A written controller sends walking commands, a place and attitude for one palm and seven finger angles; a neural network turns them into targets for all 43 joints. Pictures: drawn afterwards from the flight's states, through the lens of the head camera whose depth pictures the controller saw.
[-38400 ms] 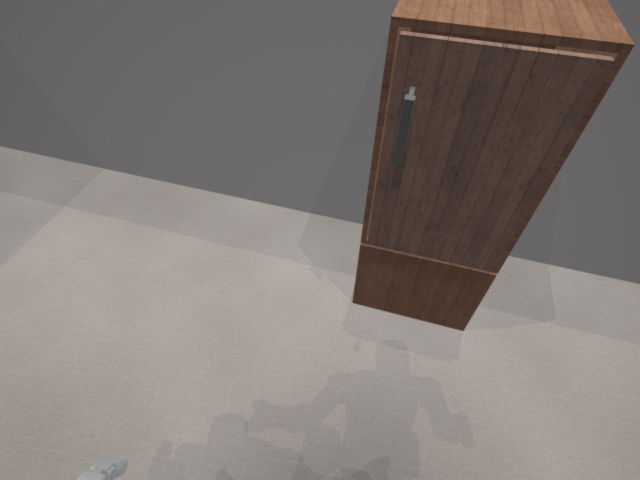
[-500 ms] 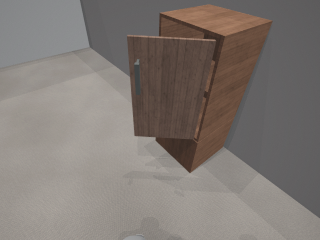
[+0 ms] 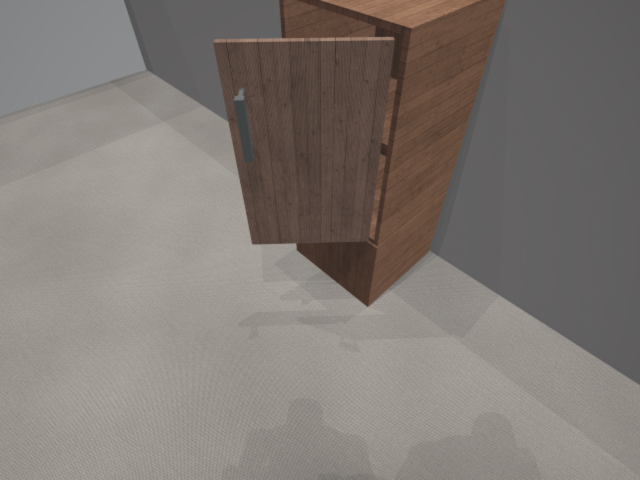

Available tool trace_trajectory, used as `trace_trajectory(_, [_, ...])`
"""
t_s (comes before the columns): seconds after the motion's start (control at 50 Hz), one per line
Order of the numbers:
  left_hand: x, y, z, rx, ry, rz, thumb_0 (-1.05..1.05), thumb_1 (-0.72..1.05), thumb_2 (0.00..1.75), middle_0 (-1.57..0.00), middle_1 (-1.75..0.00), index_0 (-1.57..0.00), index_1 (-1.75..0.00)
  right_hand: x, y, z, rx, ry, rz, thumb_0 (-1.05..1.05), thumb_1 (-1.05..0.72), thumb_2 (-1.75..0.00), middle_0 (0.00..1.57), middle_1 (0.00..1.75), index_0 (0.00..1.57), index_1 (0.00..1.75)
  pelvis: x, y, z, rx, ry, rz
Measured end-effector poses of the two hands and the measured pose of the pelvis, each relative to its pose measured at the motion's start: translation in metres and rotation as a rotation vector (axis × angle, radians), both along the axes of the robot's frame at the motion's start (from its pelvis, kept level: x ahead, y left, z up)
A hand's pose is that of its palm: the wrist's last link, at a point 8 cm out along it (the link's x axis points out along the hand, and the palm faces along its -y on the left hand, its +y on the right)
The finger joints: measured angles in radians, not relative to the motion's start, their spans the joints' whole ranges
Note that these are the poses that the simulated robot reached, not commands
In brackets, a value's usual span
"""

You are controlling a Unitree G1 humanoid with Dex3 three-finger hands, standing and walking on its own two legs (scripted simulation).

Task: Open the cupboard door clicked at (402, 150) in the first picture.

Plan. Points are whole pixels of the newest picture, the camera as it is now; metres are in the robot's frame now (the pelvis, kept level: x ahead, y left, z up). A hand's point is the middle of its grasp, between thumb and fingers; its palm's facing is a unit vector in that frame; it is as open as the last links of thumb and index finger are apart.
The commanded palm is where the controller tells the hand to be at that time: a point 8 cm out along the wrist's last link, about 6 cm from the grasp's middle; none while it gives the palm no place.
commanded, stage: come to a stop and stand still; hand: left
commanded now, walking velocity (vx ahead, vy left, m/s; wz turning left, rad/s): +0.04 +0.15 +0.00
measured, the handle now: (245, 125) +0.83 +0.18 +0.02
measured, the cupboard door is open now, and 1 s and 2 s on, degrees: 48 48 48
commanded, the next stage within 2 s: look again from close up in 0.58 s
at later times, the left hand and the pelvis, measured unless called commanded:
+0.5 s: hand out of the picture +0.03 +0.17 -0.19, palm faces +0.08 -0.98 -0.18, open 7.4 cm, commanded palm none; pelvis +0.04 -0.01 -0.01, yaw +0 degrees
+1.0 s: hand out of the picture +0.06 +0.16 -0.18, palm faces +0.01 -0.98 -0.19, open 7.3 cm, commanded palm none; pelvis +0.04 -0.02 +0.00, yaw -1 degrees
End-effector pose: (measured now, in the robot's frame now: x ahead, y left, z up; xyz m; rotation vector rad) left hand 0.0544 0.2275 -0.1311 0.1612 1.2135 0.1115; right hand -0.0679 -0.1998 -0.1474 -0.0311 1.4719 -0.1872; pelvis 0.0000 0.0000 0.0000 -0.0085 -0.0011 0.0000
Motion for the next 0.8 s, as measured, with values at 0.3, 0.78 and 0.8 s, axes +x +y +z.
trace_trajectory(0.3, [-0.029, -0.026, -0.006, 0.003, 0.108, 0.087, 0.00, 0.92, 0.89, -0.20, -0.30, -0.20, -0.30, 0.121, -0.055, 0.009, -0.069, -0.161, 0.109, 0.01, -0.91, -0.90, 0.19, 0.30, 0.19, 0.30, 0.027, -0.018, 0.002, 0.031, -0.003, 0.000])
trace_trajectory(0.78, [-0.004, -0.015, -0.015, 0.017, 0.125, 0.043, 0.00, 0.91, 0.89, -0.19, -0.30, -0.20, -0.30, 0.180, -0.032, 0.003, -0.056, -0.267, 0.127, 0.00, -0.93, -0.89, 0.20, 0.30, 0.20, 0.30, 0.036, -0.013, -0.006, 0.014, 0.001, -0.013])
trace_trajectory(0.8, [-0.002, -0.016, -0.015, 0.018, 0.119, 0.040, 0.00, 0.91, 0.89, -0.20, -0.30, -0.20, -0.30, 0.176, -0.034, 0.003, -0.060, -0.258, 0.125, 0.00, -0.93, -0.89, 0.20, 0.30, 0.20, 0.30, 0.036, -0.013, -0.006, 0.015, 0.001, -0.012])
